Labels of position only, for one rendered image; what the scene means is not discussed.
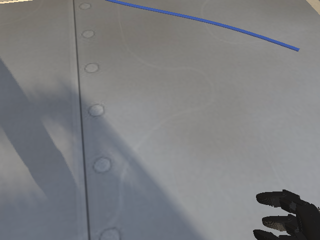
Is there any robot right hand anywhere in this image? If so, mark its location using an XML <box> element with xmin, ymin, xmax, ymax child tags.
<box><xmin>253</xmin><ymin>189</ymin><xmax>320</xmax><ymax>240</ymax></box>

